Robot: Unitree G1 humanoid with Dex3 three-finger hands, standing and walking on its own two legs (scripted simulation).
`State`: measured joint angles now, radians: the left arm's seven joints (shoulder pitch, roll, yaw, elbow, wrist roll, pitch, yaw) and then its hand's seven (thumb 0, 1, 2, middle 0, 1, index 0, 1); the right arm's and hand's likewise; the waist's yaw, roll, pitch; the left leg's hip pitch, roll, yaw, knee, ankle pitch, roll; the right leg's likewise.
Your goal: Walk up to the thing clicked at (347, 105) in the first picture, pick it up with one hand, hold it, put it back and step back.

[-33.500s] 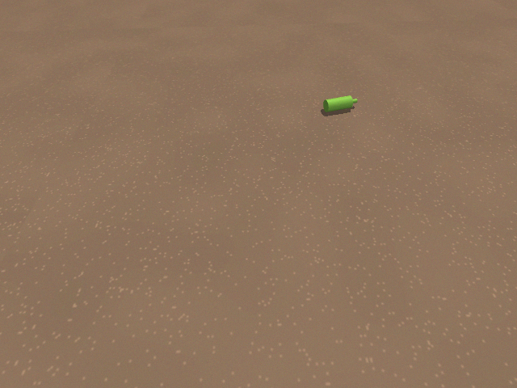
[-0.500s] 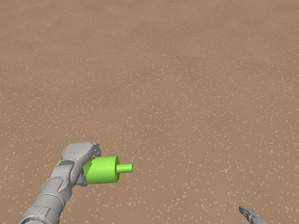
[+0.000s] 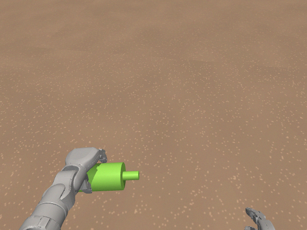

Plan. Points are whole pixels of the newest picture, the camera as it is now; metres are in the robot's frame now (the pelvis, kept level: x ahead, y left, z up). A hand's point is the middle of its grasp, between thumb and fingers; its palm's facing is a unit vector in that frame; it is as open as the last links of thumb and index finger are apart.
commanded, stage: hold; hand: left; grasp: from above
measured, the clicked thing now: (102, 176) +0.30 +0.19 -0.10
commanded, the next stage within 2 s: crouch in 1.02 s
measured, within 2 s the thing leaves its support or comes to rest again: neither
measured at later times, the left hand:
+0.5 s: hand (85, 171) +0.29 +0.22 -0.03, palm faces -0.46 -0.03 -0.89, open 10.4 cm
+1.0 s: hand (85, 173) +0.28 +0.22 -0.03, palm faces -0.47 -0.03 -0.88, open 10.4 cm
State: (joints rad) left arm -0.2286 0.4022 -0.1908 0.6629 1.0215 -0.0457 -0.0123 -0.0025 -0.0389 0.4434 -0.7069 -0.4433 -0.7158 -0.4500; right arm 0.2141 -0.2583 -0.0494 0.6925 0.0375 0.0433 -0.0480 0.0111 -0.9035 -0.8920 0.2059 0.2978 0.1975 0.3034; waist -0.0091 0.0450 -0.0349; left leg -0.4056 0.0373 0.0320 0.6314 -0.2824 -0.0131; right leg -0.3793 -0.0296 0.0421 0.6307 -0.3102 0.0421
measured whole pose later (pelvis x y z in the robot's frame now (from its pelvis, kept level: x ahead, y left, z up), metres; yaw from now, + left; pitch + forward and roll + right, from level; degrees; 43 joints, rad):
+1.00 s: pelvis +0.00 +0.00 +0.01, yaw +0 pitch +1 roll +0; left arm -0.22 0.41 -0.20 0.63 1.02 -0.07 -0.04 0.00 -0.02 0.41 -0.72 -0.42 -0.73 -0.43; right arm 0.18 -0.25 -0.04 0.69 0.04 0.07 -0.06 0.01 -0.91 -0.90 0.21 0.30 0.20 0.30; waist 0.01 0.05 0.00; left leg -0.31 0.03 0.03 0.53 -0.23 -0.01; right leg -0.29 -0.04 0.04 0.54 -0.26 0.04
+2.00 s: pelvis -0.05 +0.01 -0.21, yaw -1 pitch +33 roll -4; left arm -0.68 0.50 -0.01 1.21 1.23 -0.13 0.35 0.00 -0.05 0.49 -0.66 -0.52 -0.67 -0.52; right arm 0.24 -0.24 -0.07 0.76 -0.08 0.01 0.00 0.01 -0.91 -0.89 0.21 0.30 0.20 0.30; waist -0.15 0.05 -0.19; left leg -1.65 0.04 -0.05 1.67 -0.59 0.00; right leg -1.58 -0.01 0.02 1.63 -0.62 0.06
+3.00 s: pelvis -0.07 +0.00 -0.39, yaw -6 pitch +35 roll -8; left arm -0.91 0.75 0.14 1.38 1.33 -0.28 0.37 0.00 -0.07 0.53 -0.66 -0.53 -0.67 -0.53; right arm 0.17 -0.25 0.01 0.77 -0.16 -0.03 0.13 0.00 -0.92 -0.90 0.21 0.30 0.20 0.30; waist -0.23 -0.01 -0.06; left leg -2.25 0.03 -0.16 2.29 -0.67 -0.03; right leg -2.15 0.04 -0.02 2.24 -0.72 0.07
